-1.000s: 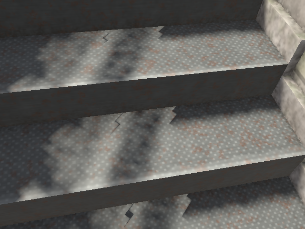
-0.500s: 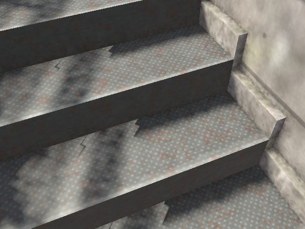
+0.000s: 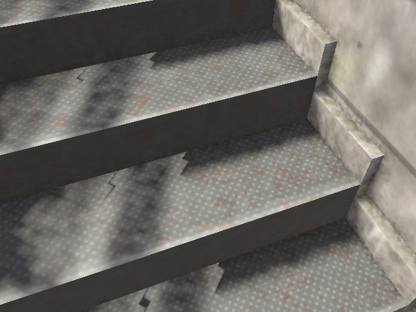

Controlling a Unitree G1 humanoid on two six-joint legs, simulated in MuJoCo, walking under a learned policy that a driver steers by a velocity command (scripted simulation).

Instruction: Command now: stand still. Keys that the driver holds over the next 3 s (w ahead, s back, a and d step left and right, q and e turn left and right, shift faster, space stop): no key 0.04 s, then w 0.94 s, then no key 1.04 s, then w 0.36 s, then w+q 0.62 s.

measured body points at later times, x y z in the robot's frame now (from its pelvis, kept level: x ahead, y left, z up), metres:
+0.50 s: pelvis +0.07 -0.01 +0.00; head +0.08 -0.01 +0.45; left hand +0.21 +0.23 -0.12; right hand +0.02 -0.25 -0.14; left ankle -0.03 +0.13 -0.74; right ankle +0.09 -0.10 -0.69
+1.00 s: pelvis +0.25 -0.02 +0.04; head +0.25 -0.05 +0.49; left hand +0.13 +0.17 -0.10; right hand +0.52 -0.15 +0.00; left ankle +0.31 +0.05 -0.57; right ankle +0.15 -0.11 -0.72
